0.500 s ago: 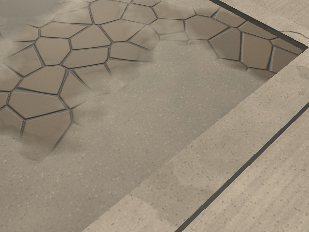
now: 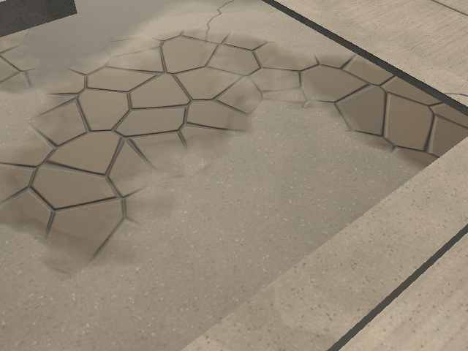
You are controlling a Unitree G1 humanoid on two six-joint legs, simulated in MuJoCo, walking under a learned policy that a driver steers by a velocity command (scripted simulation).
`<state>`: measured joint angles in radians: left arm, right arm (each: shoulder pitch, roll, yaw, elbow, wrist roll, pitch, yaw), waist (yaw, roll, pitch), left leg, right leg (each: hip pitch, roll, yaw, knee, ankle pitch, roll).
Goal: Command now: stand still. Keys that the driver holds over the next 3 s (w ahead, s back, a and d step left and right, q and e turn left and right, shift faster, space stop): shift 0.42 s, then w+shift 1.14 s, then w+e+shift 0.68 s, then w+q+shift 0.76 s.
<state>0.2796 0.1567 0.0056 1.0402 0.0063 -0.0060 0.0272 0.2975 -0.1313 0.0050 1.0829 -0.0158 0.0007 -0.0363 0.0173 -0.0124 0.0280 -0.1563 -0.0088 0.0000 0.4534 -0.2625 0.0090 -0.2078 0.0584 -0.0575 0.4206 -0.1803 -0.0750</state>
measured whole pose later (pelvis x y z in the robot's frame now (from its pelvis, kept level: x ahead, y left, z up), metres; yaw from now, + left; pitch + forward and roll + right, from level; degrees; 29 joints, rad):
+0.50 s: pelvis +0.02 +0.01 +0.00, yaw -1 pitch -1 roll +0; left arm 0.34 0.12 0.00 1.14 0.01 0.00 0.03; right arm 0.35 -0.12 0.00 1.15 -0.02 -0.01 -0.03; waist 0.00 0.00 0.00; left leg -0.14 -0.04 0.01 0.47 -0.39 0.06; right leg -0.22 0.05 -0.02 0.49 -0.37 -0.08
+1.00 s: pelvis +0.21 -0.05 +0.00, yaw -1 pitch +2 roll +0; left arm 0.52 0.15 0.04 1.06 0.02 -0.11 -0.01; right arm 0.06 -0.22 -0.06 0.88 -0.04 -0.05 0.06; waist 0.06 0.02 -0.04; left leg -0.75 0.10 0.03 1.04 -0.06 0.06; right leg 0.03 0.06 -0.07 0.21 -0.28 -0.07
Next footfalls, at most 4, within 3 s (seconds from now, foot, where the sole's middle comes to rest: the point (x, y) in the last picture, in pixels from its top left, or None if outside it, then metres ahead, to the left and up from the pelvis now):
0.76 right None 0.14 -0.13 -0.78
1.22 left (230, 332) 0.59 0.04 -0.78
1.72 right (275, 217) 1.04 -0.11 -0.82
2.10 left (248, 128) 1.54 -0.02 -0.82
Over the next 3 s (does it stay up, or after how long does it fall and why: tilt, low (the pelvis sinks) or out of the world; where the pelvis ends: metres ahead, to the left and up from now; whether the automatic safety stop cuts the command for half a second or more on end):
stays up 2.06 -0.42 -0.09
